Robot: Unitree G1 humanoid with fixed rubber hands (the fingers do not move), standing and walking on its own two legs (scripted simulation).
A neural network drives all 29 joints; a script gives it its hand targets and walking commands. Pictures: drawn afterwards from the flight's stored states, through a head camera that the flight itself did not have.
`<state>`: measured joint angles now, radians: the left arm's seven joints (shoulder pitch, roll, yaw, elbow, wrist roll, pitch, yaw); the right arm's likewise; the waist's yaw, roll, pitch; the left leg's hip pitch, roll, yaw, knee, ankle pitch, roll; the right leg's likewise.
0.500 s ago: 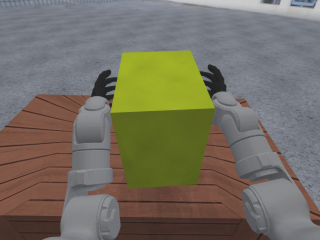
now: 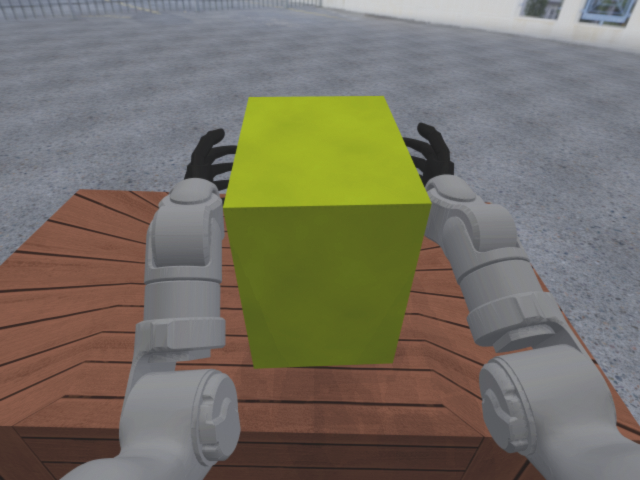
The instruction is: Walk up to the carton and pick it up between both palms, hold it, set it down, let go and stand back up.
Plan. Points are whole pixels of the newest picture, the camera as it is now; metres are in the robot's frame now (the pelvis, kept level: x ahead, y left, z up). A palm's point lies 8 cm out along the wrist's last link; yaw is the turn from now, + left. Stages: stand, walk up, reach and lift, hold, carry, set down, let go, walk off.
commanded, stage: hold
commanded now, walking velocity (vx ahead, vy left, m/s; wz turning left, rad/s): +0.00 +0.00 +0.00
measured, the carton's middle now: (320, 229) +0.39 +0.01 +0.19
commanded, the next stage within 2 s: none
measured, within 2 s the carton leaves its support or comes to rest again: neither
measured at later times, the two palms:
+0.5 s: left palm (207, 199) +0.37 +0.14 +0.24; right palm (437, 191) +0.37 -0.13 +0.25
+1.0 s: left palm (210, 198) +0.37 +0.14 +0.24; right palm (440, 194) +0.37 -0.13 +0.25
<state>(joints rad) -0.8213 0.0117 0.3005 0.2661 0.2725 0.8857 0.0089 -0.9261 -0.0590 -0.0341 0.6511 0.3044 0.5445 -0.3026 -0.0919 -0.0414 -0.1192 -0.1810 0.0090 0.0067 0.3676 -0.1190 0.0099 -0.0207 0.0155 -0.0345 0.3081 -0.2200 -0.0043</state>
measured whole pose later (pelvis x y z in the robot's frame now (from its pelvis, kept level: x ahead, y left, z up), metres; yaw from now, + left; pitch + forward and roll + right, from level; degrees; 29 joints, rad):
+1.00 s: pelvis +0.00 +0.00 +0.00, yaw -1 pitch -4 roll -1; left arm -0.77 -0.01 0.28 0.19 0.26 0.89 0.03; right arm -0.88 -0.08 0.01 0.59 0.35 0.55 -0.32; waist -0.09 -0.02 -0.11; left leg -0.18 0.01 0.00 0.37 -0.13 0.01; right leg -0.02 0.03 -0.01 0.30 -0.22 -0.01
